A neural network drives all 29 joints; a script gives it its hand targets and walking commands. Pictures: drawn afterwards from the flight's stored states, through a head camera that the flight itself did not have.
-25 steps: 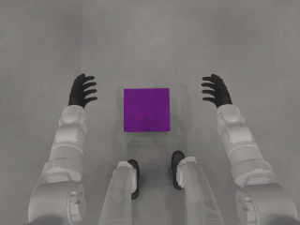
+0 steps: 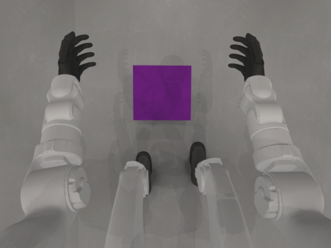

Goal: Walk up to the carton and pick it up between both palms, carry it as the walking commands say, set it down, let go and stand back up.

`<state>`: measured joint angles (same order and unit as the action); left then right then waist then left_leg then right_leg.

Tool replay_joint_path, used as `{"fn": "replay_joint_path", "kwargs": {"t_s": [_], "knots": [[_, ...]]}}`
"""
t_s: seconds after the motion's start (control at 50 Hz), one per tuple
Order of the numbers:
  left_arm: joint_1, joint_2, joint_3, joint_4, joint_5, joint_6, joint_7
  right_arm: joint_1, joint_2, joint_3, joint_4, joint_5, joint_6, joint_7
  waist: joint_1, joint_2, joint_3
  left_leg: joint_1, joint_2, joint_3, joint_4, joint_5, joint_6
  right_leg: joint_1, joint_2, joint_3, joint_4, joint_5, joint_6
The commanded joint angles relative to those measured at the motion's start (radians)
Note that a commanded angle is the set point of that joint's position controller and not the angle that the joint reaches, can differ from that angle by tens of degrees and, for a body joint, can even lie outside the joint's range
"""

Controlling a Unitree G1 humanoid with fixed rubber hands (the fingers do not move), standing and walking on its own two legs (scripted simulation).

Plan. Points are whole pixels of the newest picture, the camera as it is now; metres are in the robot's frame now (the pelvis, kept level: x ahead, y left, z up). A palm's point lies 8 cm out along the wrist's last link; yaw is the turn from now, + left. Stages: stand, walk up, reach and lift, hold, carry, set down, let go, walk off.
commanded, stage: reach and lift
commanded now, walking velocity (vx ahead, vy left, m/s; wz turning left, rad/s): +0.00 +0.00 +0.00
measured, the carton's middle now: (162, 94) +0.45 +0.03 -0.57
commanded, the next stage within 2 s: none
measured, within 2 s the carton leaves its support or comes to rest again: neither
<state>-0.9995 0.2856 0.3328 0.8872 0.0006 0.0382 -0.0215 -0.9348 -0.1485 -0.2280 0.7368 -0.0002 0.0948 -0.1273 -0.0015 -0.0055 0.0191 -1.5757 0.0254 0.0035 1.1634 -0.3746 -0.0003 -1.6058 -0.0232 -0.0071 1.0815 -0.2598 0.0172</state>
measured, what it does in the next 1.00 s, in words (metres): lowers itself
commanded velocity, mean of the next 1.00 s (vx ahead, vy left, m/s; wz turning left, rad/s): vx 0.00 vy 0.00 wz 0.00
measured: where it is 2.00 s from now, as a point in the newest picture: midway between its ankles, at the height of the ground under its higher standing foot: (171, 176)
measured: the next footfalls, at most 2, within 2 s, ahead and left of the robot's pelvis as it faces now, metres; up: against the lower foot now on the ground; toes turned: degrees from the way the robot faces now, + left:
none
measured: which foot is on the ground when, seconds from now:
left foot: down 0.00-1.00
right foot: down 0.00-1.00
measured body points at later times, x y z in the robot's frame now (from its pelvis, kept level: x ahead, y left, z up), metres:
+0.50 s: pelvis -0.05 -0.01 -0.14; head +0.33 +0.00 +0.07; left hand +0.49 +0.22 -0.34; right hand +0.48 -0.17 -0.34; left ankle +0.05 +0.12 -0.61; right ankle +0.10 -0.13 -0.61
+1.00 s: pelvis -0.06 +0.00 -0.23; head +0.32 +0.02 +0.00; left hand +0.47 +0.21 -0.45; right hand +0.48 -0.17 -0.43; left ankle +0.05 +0.12 -0.61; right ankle +0.09 -0.13 -0.61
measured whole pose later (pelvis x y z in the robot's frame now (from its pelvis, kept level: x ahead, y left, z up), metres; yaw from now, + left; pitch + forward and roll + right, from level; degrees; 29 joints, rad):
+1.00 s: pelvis -0.06 +0.00 -0.23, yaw +0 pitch +32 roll -2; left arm -1.42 0.43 0.09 1.13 -0.18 0.06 0.09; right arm -1.44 -0.33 -0.14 1.12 0.18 0.09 -0.15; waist 0.00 -0.02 0.49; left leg -2.08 0.01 -0.04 2.09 -0.58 -0.01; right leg -2.11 -0.02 0.00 1.99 -0.44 0.03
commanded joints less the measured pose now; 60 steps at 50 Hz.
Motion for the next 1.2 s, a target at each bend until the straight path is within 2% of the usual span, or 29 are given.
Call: {"fn": "replay_joint_path", "kwargs": {"t_s": [0.0, 0.04, 0.1, 0.18, 0.28, 0.36, 0.44, 0.52, 0.54, 0.56, 0.6, 0.62, 0.66, 0.7, 0.72, 0.78, 0.82, 0.94, 0.96, 1.0, 1.04, 1.08, 1.12, 1.18], "knots": [[-0.394, 0.151, -0.034, -0.193, -0.029, -0.033, 0.036, -0.385, -0.133, -0.106, -0.123, 0.027, -0.050, 0.022, 0.015, 0.033, -1.215, 0.351, -0.097, -0.007, 0.095, 0.428, -0.024, 0.433, 0.118, -0.015, 0.236, 0.328, 0.000], [-0.440, 0.166, -0.058, -0.230, -0.042, -0.019, 0.052, -0.416, -0.175, -0.115, -0.133, 0.041, -0.045, 0.013, -0.003, 0.060, -1.253, 0.365, -0.093, -0.004, 0.142, 0.375, -0.029, 0.370, 0.123, -0.033, 0.280, 0.248, -0.003], [-0.497, 0.202, -0.072, -0.246, -0.065, 0.000, 0.073, -0.461, -0.211, -0.111, -0.120, 0.068, -0.026, -0.006, -0.006, 0.072, -1.273, 0.307, -0.091, 0.014, 0.200, 0.253, -0.029, 0.329, 0.122, -0.049, 0.342, 0.143, -0.004], [-0.530, 0.256, -0.065, -0.201, -0.084, 0.026, 0.094, -0.499, -0.234, -0.092, -0.080, 0.091, 0.005, -0.036, 0.011, 0.050, -1.258, 0.182, -0.094, 0.042, 0.273, 0.110, -0.022, 0.316, 0.119, -0.051, 0.416, 0.033, -0.002], [-0.571, 0.307, -0.079, -0.177, -0.131, 0.048, 0.109, -0.564, -0.241, -0.030, -0.106, 0.154, 0.032, -0.069, 0.039, 0.010, -1.306, 0.075, -0.095, 0.065, 0.370, 0.046, -0.005, 0.376, 0.112, -0.032, 0.499, 0.005, 0.003], [-0.635, 0.347, -0.120, -0.222, -0.204, 0.062, 0.118, -0.658, -0.259, 0.057, -0.206, 0.237, 0.044, -0.090, 0.062, -0.022, -1.464, 0.086, -0.089, 0.068, 0.458, 0.064, 0.003, 0.499, 0.095, -0.006, 0.577, 0.046, 0.001], [-0.696, 0.390, -0.160, -0.338, -0.269, 0.091, 0.136, -0.736, -0.303, 0.127, -0.359, 0.294, 0.062, -0.112, 0.072, -0.043, -1.748, 0.187, -0.084, 0.068, 0.546, 0.159, 0.008, 0.686, 0.085, -0.003, 0.679, 0.191, -0.005], [-0.745, 0.423, -0.186, -0.407, -0.306, 0.139, 0.147, -0.745, -0.338, 0.162, -0.400, 0.335, 0.108, -0.121, 0.067, -0.033, -1.941, 0.286, -0.077, 0.066, 0.623, 0.226, 0.003, 0.795, 0.084, -0.018, 0.763, 0.280, -0.010], [-0.752, 0.419, -0.185, -0.455, -0.309, 0.144, 0.150, -0.750, -0.342, 0.156, -0.458, 0.338, 0.112, -0.122, 0.067, -0.027, -1.938, 0.284, -0.078, 0.076, 0.631, 0.256, 0.007, 0.803, 0.088, -0.017, 0.778, 0.330, -0.010], [-0.757, 0.418, -0.190, -0.433, -0.304, 0.143, 0.154, -0.751, -0.352, 0.150, -0.430, 0.326, 0.111, -0.121, 0.063, -0.023, -1.857, 0.240, -0.074, 0.075, 0.638, 0.227, 0.008, 0.753, 0.088, -0.014, 0.785, 0.304, -0.011], [-0.760, 0.392, -0.201, -0.314, -0.285, 0.130, 0.151, -0.745, -0.355, 0.133, -0.273, 0.291, 0.097, -0.111, 0.052, -0.009, -1.590, 0.114, -0.064, 0.073, 0.649, 0.125, 0.007, 0.570, 0.081, -0.016, 0.788, 0.180, -0.013], [-0.752, 0.362, -0.210, -0.232, -0.277, 0.120, 0.148, -0.727, -0.338, 0.124, -0.171, 0.273, 0.086, -0.104, 0.039, -0.006, -1.449, 0.050, -0.061, 0.066, 0.648, 0.078, 0.008, 0.474, 0.076, -0.019, 0.784, 0.121, -0.013], [-0.700, 0.300, -0.228, -0.001, -0.250, 0.094, 0.135, -0.669, -0.298, 0.127, 0.101, 0.238, 0.057, -0.075, 0.028, 0.009, -1.134, -0.077, -0.055, 0.050, 0.656, -0.021, 0.007, 0.262, 0.069, -0.017, 0.781, -0.016, -0.011], [-0.658, 0.262, -0.236, 0.165, -0.232, 0.072, 0.113, -0.657, -0.283, 0.134, 0.263, 0.221, 0.030, -0.041, 0.028, 0.009, -0.922, -0.140, -0.049, 0.031, 0.662, -0.090, 0.007, 0.125, 0.060, -0.012, 0.782, -0.123, -0.008], [-0.663, 0.259, -0.235, 0.183, -0.229, 0.058, 0.107, -0.680, -0.280, 0.134, 0.276, 0.220, 0.015, -0.029, 0.031, 0.006, -0.887, -0.137, -0.046, 0.024, 0.665, -0.099, 0.006, 0.099, 0.058, -0.013, 0.786, -0.144, -0.004], [-0.725, 0.268, -0.232, 0.143, -0.220, -0.002, 0.105, -0.732, -0.273, 0.117, 0.235, 0.214, -0.043, -0.013, 0.041, 0.019, -0.881, -0.121, -0.042, 0.024, 0.699, -0.015, -0.008, 0.061, 0.063, -0.016, 0.830, -0.062, 0.010], [-0.763, 0.262, -0.248, 0.143, -0.236, -0.025, 0.097, -0.774, -0.267, 0.119, 0.236, 0.216, -0.064, -0.005, 0.048, 0.028, -0.844, -0.152, -0.037, 0.017, 0.713, -0.004, -0.010, 0.032, 0.055, -0.008, 0.850, -0.051, 0.011], [-0.853, 0.326, -0.272, 0.041, -0.272, -0.042, 0.113, -0.848, -0.305, 0.146, 0.134, 0.267, -0.086, -0.020, 0.051, 0.026, -1.069, -0.059, -0.032, 0.016, 0.766, 0.095, -0.017, 0.152, 0.042, -0.016, 0.906, 0.056, 0.021], [-0.854, 0.333, -0.274, 0.018, -0.278, -0.045, 0.116, -0.836, -0.292, 0.157, 0.141, 0.287, -0.090, -0.020, 0.056, 0.030, -1.110, -0.036, -0.030, 0.016, 0.773, 0.114, -0.017, 0.180, 0.042, -0.016, 0.913, 0.081, 0.019], [-0.829, 0.323, -0.284, 0.034, -0.277, -0.045, 0.114, -0.764, -0.238, 0.191, 0.255, 0.323, -0.082, -0.008, 0.069, 0.042, -1.090, -0.028, -0.026, 0.012, 0.785, 0.127, -0.021, 0.171, 0.042, -0.012, 0.930, 0.100, 0.016], [-0.787, 0.314, -0.284, 0.088, -0.255, -0.043, 0.110, -0.696, -0.206, 0.201, 0.390, 0.332, -0.070, 0.010, 0.082, 0.055, -0.965, -0.071, -0.026, 0.008, 0.798, 0.109, -0.022, 0.090, 0.042, -0.004, 0.944, 0.070, 0.017], [-0.769, 0.298, -0.293, 0.126, -0.240, -0.051, 0.103, -0.680, -0.203, 0.195, 0.462, 0.322, -0.074, 0.024, 0.082, 0.066, -0.831, -0.133, -0.026, -0.003, 0.810, 0.086, -0.024, -0.004, 0.039, 0.009, 0.954, 0.038, 0.017], [-0.774, 0.280, -0.302, 0.142, -0.230, -0.060, 0.094, -0.703, -0.208, 0.177, 0.468, 0.314, -0.086, 0.032, 0.071, 0.083, -0.761, -0.164, -0.025, -0.015, 0.822, 0.087, -0.028, -0.060, 0.040, 0.016, 0.966, 0.039, 0.015], [-0.785, 0.257, -0.317, 0.153, -0.243, -0.072, 0.086, -0.755, -0.230, 0.162, 0.414, 0.314, -0.118, 0.033, 0.054, 0.083, -0.775, -0.169, -0.027, -0.025, 0.851, 0.144, -0.033, -0.061, 0.041, 0.014, 0.992, 0.100, 0.015]]}}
